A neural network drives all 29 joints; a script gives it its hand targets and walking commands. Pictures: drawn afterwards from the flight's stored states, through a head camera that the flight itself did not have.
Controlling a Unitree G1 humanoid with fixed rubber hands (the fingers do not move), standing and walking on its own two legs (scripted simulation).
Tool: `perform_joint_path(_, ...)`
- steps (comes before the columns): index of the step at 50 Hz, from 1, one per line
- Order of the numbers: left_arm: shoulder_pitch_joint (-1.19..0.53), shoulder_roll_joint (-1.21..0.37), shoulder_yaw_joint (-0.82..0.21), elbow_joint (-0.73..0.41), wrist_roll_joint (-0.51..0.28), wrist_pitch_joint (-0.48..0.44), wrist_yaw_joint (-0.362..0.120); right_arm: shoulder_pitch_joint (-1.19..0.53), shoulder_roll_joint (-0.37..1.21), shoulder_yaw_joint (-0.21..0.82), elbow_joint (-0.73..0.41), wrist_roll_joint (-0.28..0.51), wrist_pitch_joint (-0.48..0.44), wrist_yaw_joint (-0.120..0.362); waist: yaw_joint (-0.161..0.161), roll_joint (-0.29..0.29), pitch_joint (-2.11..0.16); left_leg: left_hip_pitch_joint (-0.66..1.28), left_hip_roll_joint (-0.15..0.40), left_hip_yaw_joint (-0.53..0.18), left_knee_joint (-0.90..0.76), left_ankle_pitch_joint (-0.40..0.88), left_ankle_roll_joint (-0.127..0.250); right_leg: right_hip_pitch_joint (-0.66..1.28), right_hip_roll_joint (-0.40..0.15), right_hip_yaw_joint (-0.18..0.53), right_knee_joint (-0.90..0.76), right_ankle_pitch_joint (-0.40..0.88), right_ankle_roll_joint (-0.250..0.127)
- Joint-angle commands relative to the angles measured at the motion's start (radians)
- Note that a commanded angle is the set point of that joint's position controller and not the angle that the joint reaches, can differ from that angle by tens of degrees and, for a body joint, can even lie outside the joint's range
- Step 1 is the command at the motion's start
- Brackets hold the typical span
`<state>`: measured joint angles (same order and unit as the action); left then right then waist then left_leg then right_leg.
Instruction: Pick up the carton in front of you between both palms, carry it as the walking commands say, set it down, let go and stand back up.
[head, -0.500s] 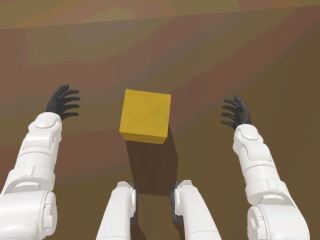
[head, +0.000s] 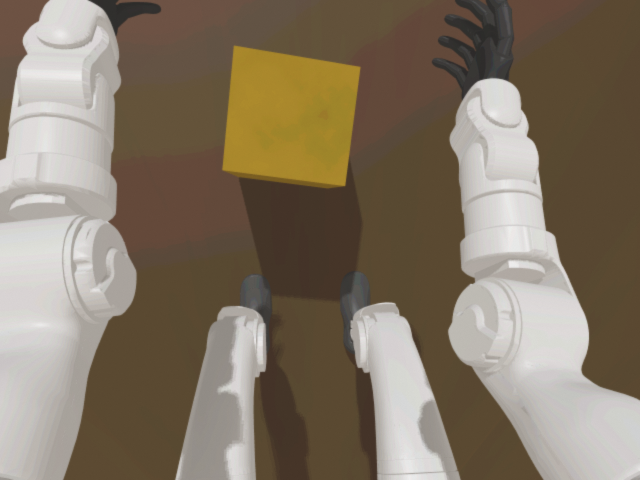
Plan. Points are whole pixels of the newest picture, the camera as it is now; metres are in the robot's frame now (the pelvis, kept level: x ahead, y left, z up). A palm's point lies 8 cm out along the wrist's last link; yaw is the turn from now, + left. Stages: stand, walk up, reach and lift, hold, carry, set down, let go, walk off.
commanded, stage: reach and lift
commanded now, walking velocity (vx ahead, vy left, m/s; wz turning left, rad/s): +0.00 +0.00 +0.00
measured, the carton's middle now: (289, 130) +0.52 +0.02 -0.53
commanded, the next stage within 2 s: none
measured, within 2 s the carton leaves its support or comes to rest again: leaves its support in 1.60 s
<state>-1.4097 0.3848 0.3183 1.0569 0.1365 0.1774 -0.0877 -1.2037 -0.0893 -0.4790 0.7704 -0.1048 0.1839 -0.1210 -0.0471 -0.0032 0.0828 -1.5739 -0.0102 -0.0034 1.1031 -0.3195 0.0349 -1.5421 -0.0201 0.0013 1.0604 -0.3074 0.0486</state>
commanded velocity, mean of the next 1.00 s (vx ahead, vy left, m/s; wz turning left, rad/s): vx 0.00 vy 0.00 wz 0.00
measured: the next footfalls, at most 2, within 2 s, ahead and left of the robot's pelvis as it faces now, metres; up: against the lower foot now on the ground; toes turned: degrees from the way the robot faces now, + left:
none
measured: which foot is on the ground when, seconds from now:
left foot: down 0.00-1.00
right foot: down 0.00-1.00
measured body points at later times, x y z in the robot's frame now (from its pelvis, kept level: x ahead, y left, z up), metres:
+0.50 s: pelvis -0.03 -0.03 -0.20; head +0.34 +0.01 +0.04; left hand +0.54 +0.21 -0.38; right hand +0.51 -0.18 -0.37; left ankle +0.06 +0.10 -0.62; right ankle +0.07 -0.15 -0.62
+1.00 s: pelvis -0.04 -0.01 -0.28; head +0.34 +0.01 -0.06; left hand +0.56 +0.18 -0.46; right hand +0.52 -0.17 -0.46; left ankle +0.06 +0.10 -0.62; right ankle +0.07 -0.15 -0.62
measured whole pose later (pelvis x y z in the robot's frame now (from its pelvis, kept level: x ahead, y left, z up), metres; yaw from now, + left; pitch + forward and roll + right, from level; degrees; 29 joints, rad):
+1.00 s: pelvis -0.04 -0.01 -0.28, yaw -2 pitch +35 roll -4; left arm -1.69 0.52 -0.05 1.27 -0.21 0.09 0.02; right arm -1.54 -0.25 -0.21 1.09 0.18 0.08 -0.17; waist -0.03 -0.03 0.47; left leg -2.24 -0.02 -0.05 2.23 -0.61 0.01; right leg -2.20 0.07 0.03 2.19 -0.61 0.10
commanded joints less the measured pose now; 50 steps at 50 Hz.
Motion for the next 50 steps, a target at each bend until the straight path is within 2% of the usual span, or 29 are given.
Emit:
perform_joint_path(1, -0.122, 0.017, 0.051, -0.101, 0.021, -0.075, 0.017, -0.068, -0.074, -0.019, -0.086, -0.024, -0.098, 0.018, -0.003, 0.138, -1.112, 0.898, -0.021, -0.108, 0.105, 0.890, -0.036, 0.032, 0.115, -0.055, 0.049, 0.386, 0.019)
perform_joint_path(3, -0.083, -0.002, 0.075, -0.095, 0.028, -0.092, 0.030, -0.047, -0.068, -0.009, -0.068, -0.028, -0.123, 0.021, 0.005, 0.114, -1.099, 0.813, -0.016, -0.114, 0.160, 0.870, -0.037, -0.073, 0.115, -0.055, 0.099, 0.354, 0.023)
perform_joint_path(5, -0.077, 0.013, 0.080, -0.096, 0.027, -0.108, 0.043, -0.063, -0.061, 0.013, -0.070, -0.020, -0.135, 0.015, 0.023, 0.078, -1.097, 0.610, -0.026, -0.086, 0.200, 0.714, -0.045, -0.047, 0.109, -0.052, 0.172, 0.345, 0.025)
perform_joint_path(7, -0.098, 0.040, 0.053, -0.094, 0.000, -0.122, 0.052, -0.083, -0.056, 0.028, -0.055, 0.002, -0.133, 0.003, 0.025, 0.053, -1.071, 0.376, -0.037, -0.053, 0.243, 0.523, -0.052, 0.012, 0.101, -0.048, 0.260, 0.327, 0.030)
perform_joint_path(9, -0.095, 0.055, 0.018, -0.076, -0.036, -0.124, 0.056, -0.075, -0.057, 0.043, -0.027, 0.023, -0.125, -0.008, 0.023, 0.038, -1.059, 0.227, -0.043, -0.032, 0.310, 0.466, -0.057, 0.042, 0.104, -0.044, 0.346, 0.350, 0.035)
perform_joint_path(11, -0.070, 0.076, -0.010, -0.051, -0.061, -0.120, 0.061, -0.057, -0.065, 0.067, -0.010, 0.045, -0.121, -0.018, 0.025, 0.033, -1.100, 0.181, -0.046, -0.027, 0.384, 0.512, -0.059, 0.057, 0.109, -0.044, 0.424, 0.412, 0.042)
perform_joint_path(14, -0.099, 0.144, -0.066, -0.062, -0.119, -0.118, 0.071, -0.084, -0.104, 0.116, -0.023, 0.109, -0.115, -0.037, 0.037, 0.050, -1.220, 0.197, -0.044, -0.018, 0.495, 0.510, -0.060, 0.061, 0.104, -0.048, 0.530, 0.427, 0.047)
perform_joint_path(19, -0.272, 0.238, -0.175, -0.140, -0.238, -0.106, 0.078, -0.237, -0.171, 0.212, -0.078, 0.227, -0.093, -0.077, 0.033, 0.091, -1.311, 0.127, -0.032, 0.013, 0.651, 0.365, -0.064, 0.107, 0.098, -0.051, 0.688, 0.375, 0.031)
perform_joint_path(21, -0.337, 0.267, -0.214, -0.148, -0.276, -0.093, 0.078, -0.299, -0.182, 0.240, -0.083, 0.262, -0.074, -0.089, 0.031, 0.101, -1.332, 0.105, -0.025, 0.025, 0.693, 0.296, -0.061, 0.134, 0.101, -0.056, 0.733, 0.328, 0.029)
perform_joint_path(23, -0.409, 0.296, -0.243, -0.135, -0.302, -0.072, 0.079, -0.371, -0.204, 0.250, -0.071, 0.283, -0.049, -0.101, 0.030, 0.114, -1.311, 0.085, -0.016, 0.036, 0.723, 0.188, -0.058, 0.125, 0.099, -0.065, 0.763, 0.223, 0.024)
perform_joint_path(26, -0.491, 0.302, -0.279, -0.037, -0.321, -0.041, 0.077, -0.465, -0.229, 0.249, 0.010, 0.290, -0.019, -0.102, 0.023, 0.122, -1.149, 0.025, 0.000, 0.033, 0.745, 0.014, -0.052, 0.027, 0.090, -0.081, 0.792, 0.033, 0.019)
perform_joint_path(29, -0.522, 0.283, -0.296, 0.083, -0.315, -0.039, 0.068, -0.507, -0.237, 0.230, 0.124, 0.274, -0.022, -0.087, 0.009, 0.107, -0.987, -0.046, 0.012, 0.012, 0.770, -0.092, -0.046, -0.064, 0.077, -0.087, 0.829, -0.067, 0.020)
perform_joint_path(34, -0.577, 0.291, -0.296, 0.175, -0.289, -0.067, 0.067, -0.588, -0.269, 0.195, 0.219, 0.242, -0.060, -0.056, 0.006, 0.078, -0.847, -0.094, 0.022, -0.019, 0.831, -0.078, -0.048, -0.140, 0.059, -0.093, 0.907, -0.064, 0.024)
perform_joint_path(36, -0.612, 0.306, -0.304, 0.164, -0.293, -0.081, 0.076, -0.621, -0.286, 0.200, 0.221, 0.246, -0.076, -0.049, 0.009, 0.076, -0.862, -0.064, 0.023, -0.025, 0.858, -0.028, -0.051, -0.141, 0.055, -0.094, 0.936, -0.027, 0.025)
perform_joint_path(38, -0.660, 0.319, -0.306, 0.109, -0.311, -0.099, 0.087, -0.657, -0.298, 0.221, 0.208, 0.258, -0.095, -0.051, 0.026, 0.056, -0.894, -0.074, 0.019, -0.027, 0.879, 0.025, -0.052, -0.099, 0.054, -0.089, 0.968, 0.026, 0.023)
perform_joint_path(40, -0.683, 0.331, -0.319, 0.075, -0.336, -0.110, 0.095, -0.677, -0.300, 0.246, 0.178, 0.271, -0.108, -0.055, 0.014, 0.046, -0.941, -0.009, 0.016, -0.034, 0.905, 0.098, -0.049, -0.101, 0.060, -0.101, 0.992, 0.084, 0.026)
perform_joint_path(43, -0.648, 0.284, -0.351, 0.090, -0.350, -0.111, 0.108, -0.646, -0.297, 0.270, 0.191, 0.300, -0.115, -0.051, 0.008, 0.090, -0.984, 0.119, 0.008, -0.035, 0.941, 0.198, -0.057, -0.147, 0.071, -0.115, 1.016, 0.121, 0.025)
perform_joint_path(45, -0.602, 0.249, -0.362, 0.108, -0.353, -0.108, 0.113, -0.599, -0.287, 0.268, 0.213, 0.301, -0.118, -0.047, 0.001, 0.099, -0.977, 0.152, 0.002, -0.038, 0.948, 0.226, -0.060, -0.171, 0.077, -0.121, 1.020, 0.121, 0.026)
perform_joint_path(50, -0.508, 0.212, -0.343, 0.145, -0.333, -0.109, 0.110, -0.511, -0.246, 0.246, 0.253, 0.271, -0.124, -0.044, -0.002, 0.081, -0.892, 0.056, -0.006, -0.030, 0.944, 0.189, -0.062, -0.179, 0.086, -0.112, 1.009, 0.117, 0.028)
